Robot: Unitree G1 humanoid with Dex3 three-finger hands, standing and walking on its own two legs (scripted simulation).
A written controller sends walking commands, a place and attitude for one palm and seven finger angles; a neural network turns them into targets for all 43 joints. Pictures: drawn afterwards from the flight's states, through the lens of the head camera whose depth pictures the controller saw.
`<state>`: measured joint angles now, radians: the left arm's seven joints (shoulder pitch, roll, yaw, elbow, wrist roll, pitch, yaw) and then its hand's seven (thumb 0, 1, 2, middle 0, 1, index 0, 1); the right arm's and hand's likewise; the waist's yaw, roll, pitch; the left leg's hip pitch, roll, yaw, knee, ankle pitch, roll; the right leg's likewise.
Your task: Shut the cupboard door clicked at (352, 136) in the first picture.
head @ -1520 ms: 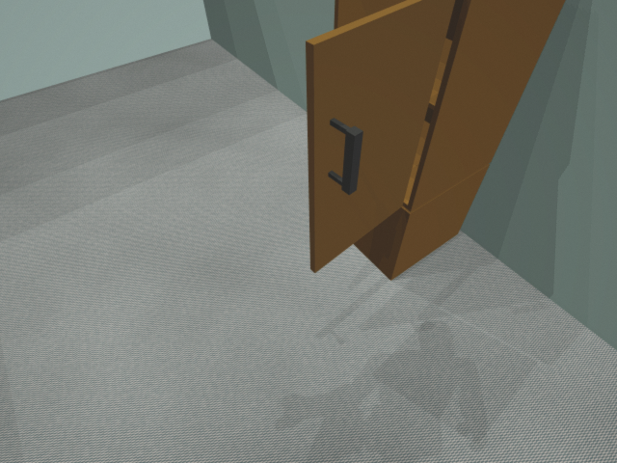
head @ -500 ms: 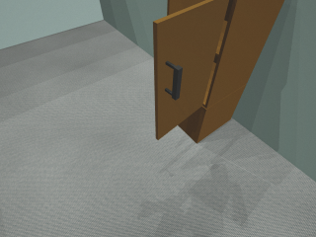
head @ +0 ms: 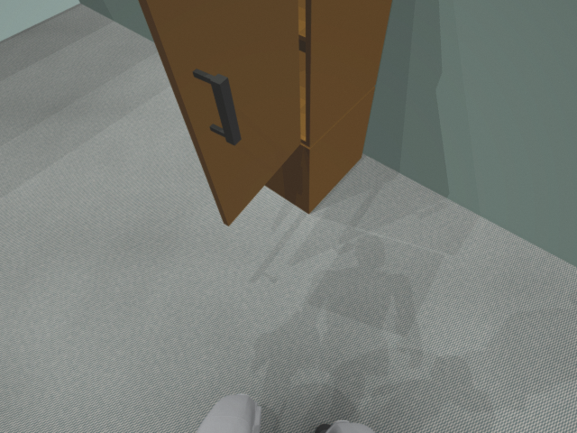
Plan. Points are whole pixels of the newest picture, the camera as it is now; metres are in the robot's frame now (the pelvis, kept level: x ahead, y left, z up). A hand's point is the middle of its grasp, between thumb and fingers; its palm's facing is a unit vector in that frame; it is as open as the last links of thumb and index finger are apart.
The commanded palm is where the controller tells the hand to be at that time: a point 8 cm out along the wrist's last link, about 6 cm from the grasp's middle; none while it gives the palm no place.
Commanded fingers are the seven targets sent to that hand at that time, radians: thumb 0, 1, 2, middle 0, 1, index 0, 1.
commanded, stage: walk around to get in front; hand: left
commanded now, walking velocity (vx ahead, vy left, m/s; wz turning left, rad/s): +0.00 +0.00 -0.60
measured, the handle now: (217, 108) +0.62 +0.18 +0.04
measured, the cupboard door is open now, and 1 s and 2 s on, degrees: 96 96 96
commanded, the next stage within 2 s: none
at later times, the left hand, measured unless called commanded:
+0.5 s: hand (177, 389) +0.18 +0.21 -0.16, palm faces -0.27 -0.92 -0.27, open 7.4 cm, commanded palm none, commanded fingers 0.00 0.90 0.90 -0.20 -0.30 -0.20 -0.30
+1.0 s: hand (251, 356) +0.23 +0.09 -0.16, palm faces -0.59 -0.79 -0.19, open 7.4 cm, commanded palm none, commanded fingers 0.00 0.90 0.90 -0.20 -0.30 -0.20 -0.30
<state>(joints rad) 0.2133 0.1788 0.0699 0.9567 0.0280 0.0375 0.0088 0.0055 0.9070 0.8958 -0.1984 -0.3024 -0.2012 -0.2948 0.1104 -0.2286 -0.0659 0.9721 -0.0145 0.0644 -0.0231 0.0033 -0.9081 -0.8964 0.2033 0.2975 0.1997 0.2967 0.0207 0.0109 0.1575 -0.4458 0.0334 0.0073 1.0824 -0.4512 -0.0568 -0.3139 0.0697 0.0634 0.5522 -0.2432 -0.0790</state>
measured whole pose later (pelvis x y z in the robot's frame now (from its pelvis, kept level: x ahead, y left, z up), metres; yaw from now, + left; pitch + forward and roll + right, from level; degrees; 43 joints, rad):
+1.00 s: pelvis +0.02 +0.00 +0.00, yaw -36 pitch +1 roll -2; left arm 0.09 0.24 0.07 0.89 0.02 0.07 -0.05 0.01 0.91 0.90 -0.20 -0.30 -0.20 -0.29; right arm 0.26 -0.22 -0.02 0.91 -0.04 0.01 -0.03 0.00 -0.91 -0.90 0.20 0.30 0.20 0.30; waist -0.01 0.00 0.11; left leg -0.25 0.14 0.10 0.53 -0.29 -0.04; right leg -0.44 0.01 -0.06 0.88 -0.48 0.04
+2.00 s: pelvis +0.02 -0.05 -0.01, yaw -73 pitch +1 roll -1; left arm 0.18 0.24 0.07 0.92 0.02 0.07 -0.02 0.01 0.91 0.90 -0.20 -0.30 -0.20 -0.29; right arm 0.15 -0.24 -0.04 0.87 -0.02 0.01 -0.03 0.00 -0.91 -0.90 0.20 0.30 0.20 0.30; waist 0.00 -0.03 0.08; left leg -0.33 0.05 0.05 0.59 -0.27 -0.01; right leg -0.38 0.07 0.08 0.73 -0.43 0.00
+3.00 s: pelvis -0.08 -0.21 -0.01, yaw -108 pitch +0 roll -1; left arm 0.07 0.22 0.06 0.91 0.02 -0.03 -0.03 0.00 0.91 0.90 -0.19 -0.30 -0.20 -0.29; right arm 0.32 -0.23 -0.04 1.03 -0.03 0.02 0.00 0.01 -0.91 -0.90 0.20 0.30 0.20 0.30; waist -0.07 0.01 0.12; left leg -0.43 0.17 0.07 1.16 -0.43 -0.07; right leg -0.35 0.00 -0.12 0.61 -0.27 -0.06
